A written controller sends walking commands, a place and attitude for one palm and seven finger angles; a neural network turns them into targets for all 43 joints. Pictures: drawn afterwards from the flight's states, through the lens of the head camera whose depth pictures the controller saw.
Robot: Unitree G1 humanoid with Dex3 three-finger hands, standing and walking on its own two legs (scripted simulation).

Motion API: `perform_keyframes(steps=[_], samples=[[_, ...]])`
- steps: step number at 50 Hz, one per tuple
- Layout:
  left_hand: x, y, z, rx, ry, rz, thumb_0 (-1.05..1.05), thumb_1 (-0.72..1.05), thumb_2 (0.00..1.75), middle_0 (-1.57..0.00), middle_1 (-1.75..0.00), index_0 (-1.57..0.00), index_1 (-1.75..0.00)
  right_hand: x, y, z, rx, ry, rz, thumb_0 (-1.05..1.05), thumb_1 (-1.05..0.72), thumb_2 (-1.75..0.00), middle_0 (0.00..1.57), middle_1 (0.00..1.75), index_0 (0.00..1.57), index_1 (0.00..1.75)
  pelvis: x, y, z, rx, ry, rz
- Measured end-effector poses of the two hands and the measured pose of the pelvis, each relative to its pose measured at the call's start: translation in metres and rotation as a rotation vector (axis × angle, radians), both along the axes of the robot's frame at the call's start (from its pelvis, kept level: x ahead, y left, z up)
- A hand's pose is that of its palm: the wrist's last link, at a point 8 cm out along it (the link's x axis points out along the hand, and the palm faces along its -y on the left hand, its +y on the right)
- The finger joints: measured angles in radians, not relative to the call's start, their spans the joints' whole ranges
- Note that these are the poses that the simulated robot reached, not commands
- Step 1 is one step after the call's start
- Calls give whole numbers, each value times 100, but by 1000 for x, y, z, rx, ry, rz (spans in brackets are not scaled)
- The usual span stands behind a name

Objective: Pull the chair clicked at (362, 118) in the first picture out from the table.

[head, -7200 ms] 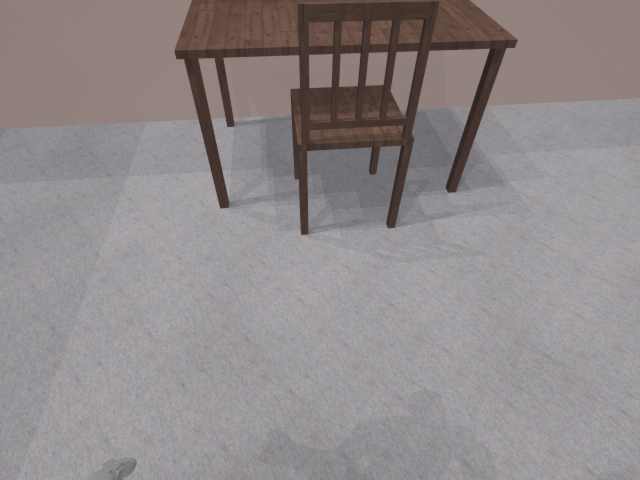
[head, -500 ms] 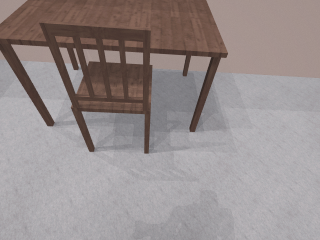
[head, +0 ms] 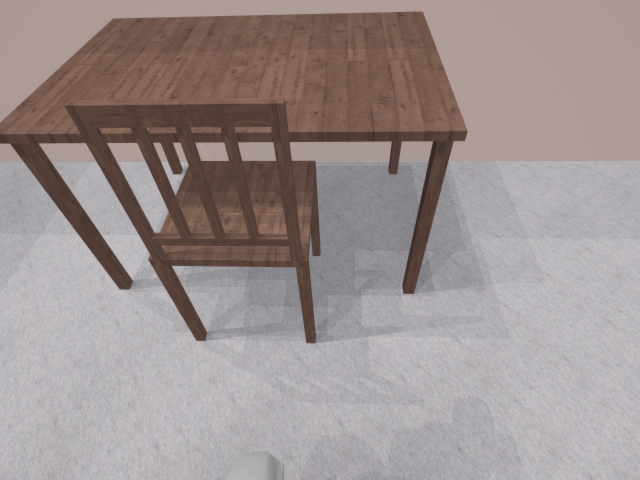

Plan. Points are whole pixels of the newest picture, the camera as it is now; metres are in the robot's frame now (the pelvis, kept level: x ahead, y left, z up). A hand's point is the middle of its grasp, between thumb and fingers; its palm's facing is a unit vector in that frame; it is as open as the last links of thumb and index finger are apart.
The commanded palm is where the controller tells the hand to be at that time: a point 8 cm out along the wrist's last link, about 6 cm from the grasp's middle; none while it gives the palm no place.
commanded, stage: take the last steps up to it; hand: left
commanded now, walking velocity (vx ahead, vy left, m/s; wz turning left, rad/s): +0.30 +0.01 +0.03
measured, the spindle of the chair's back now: (203, 188) +0.68 +0.30 -0.07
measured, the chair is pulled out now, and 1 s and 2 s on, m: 0.00 0.00 0.00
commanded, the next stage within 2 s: come to a stop and stand still in 0.42 s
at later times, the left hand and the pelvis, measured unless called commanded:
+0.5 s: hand (191, 414) +0.25 +0.24 -0.17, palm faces +0.05 -0.98 -0.21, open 7.3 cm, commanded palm none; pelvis +0.19 +0.05 +0.00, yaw -1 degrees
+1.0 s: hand (192, 390) +0.29 +0.25 -0.18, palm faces +0.04 -0.97 -0.24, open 7.3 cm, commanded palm none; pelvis +0.21 +0.06 -0.02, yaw +0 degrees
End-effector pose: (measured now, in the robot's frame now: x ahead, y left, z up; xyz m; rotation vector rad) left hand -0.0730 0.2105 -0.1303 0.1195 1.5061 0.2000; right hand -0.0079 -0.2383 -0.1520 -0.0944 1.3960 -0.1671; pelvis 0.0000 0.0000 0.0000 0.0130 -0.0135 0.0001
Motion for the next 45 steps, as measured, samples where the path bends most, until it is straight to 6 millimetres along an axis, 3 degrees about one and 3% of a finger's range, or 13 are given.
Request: perform_keyframes(steps=[4,8,11,13,16,23,27,30,34,38,45], samples=[[-7,-6,-3,-35,92,56,0,91,90,-20,-30,-20,-30,69,14,-2,3,-52,62,1,-92,-90,20,30,19,29,30,11,-5,-5,8,12],[2,-2,-12,-72,171,102,0,90,90,-20,-30,-20,-30,151,40,-6,0,-138,128,1,-92,-90,20,30,19,29,67,28,-16,-11,17,16],[24,12,-27,-95,210,106,0,90,90,-20,-30,-20,-30,202,59,-10,-19,-233,146,1,-91,-90,20,30,19,29,95,44,-30,-16,15,11],[53,24,-32,-91,185,88,0,90,90,-20,-30,-20,-30,220,69,-6,-19,-264,134,1,-91,-90,20,30,19,29,110,49,-28,-5,4,-3],[117,45,-33,-67,78,45,0,90,90,-20,-30,-20,-30,230,77,4,-18,-267,98,0,-92,-90,20,30,20,29,131,52,-18,3,-4,-15],[276,72,-17,4,-222,-44,0,92,90,-20,-30,-19,-30,240,59,14,-58,-216,46,-2,-95,-90,20,30,20,29,178,52,-5,12,0,-14],[342,71,-7,32,-313,-90,0,92,90,-20,-30,-19,-30,235,52,5,-35,-133,20,-1,-94,-90,20,30,20,29,205,42,-6,17,-3,-12],[379,60,-5,49,-344,-126,0,92,90,-20,-30,-19,-30,232,46,-8,-11,-66,-5,0,-93,-90,20,30,20,29,226,31,-11,21,-10,-14],[404,40,-8,54,-345,-153,0,91,90,-20,-30,-19,-30,234,38,-22,15,10,-38,0,-92,-90,20,30,20,29,246,20,-18,0,-11,-3],[405,28,-6,40,-320,-134,0,91,90,-20,-30,-19,-30,243,35,-18,11,46,-32,1,-92,-90,20,30,20,29,247,19,-12,10,-11,9],[382,53,-6,64,-283,-97,-1,92,90,-21,-30,-20,-30,264,39,-11,-16,-10,12,1,-91,-90,20,30,19,29,229,34,-10,14,-5,10]])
